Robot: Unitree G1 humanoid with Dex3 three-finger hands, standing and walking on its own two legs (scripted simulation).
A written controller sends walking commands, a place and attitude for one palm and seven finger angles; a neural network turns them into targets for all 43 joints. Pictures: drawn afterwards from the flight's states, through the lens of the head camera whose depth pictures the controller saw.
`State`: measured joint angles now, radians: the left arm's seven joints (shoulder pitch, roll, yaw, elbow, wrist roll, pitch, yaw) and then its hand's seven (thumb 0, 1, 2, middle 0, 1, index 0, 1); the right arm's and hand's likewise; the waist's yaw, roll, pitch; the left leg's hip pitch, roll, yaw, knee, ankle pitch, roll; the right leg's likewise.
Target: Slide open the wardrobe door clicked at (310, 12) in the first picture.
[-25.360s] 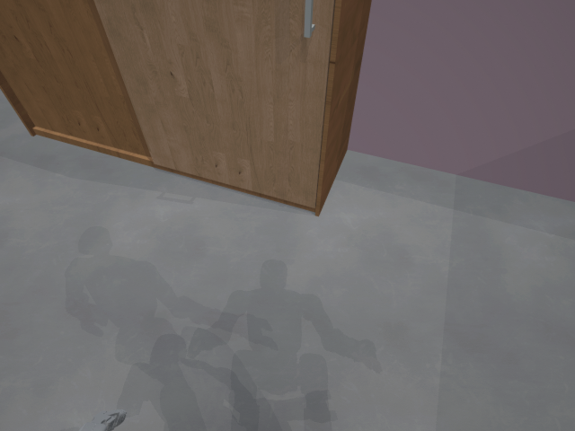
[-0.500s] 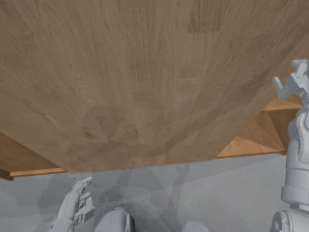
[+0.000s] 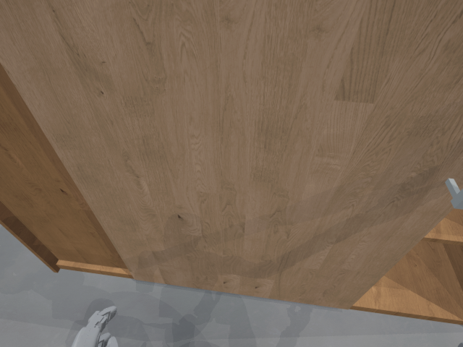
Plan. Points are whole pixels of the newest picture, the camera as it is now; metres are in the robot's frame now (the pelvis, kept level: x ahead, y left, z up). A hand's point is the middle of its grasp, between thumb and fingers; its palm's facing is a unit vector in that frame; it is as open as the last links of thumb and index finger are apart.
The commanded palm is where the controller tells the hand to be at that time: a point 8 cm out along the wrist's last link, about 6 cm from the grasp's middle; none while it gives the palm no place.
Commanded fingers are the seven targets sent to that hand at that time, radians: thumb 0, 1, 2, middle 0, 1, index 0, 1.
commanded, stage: stop walking and hold the door there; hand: right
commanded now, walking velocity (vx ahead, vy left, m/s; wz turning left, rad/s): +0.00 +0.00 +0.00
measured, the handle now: out of the picture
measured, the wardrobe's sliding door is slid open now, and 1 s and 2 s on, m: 0.50 0.50 0.50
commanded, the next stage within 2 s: loosen the grip on the handle in 1.84 s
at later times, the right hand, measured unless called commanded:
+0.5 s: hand out of the picture +0.36 -0.35 +0.17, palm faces +0.60 +0.76 -0.24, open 6.6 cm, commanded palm +0.31 -0.36 +0.14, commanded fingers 0.00 -0.90 -0.90 0.45 1.40 0.45 1.40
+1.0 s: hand out of the picture +0.35 -0.37 +0.16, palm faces +0.48 +0.84 -0.27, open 6.7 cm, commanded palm +0.31 -0.38 +0.14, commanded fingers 0.00 -0.90 -0.90 0.45 1.40 0.45 1.40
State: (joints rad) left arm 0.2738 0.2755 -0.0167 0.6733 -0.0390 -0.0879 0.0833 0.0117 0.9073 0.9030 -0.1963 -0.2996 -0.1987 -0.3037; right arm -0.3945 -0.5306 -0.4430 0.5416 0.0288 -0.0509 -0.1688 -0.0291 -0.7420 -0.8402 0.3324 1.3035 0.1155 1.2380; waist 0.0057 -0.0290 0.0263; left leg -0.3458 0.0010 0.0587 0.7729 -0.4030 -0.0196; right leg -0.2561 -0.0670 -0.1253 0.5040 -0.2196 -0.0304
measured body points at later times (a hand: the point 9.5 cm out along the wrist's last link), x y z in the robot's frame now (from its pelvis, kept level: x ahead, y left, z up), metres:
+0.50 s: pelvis -0.04 +0.00 +0.00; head -0.05 +0.01 +0.45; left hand +0.03 +0.29 -0.11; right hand +0.32 -0.39 +0.18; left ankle -0.03 +0.12 -0.74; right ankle +0.03 -0.10 -0.74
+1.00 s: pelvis -0.05 -0.07 -0.01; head -0.04 -0.05 +0.44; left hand +0.08 +0.23 -0.12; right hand +0.32 -0.41 +0.18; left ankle -0.04 +0.11 -0.73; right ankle +0.01 -0.14 -0.74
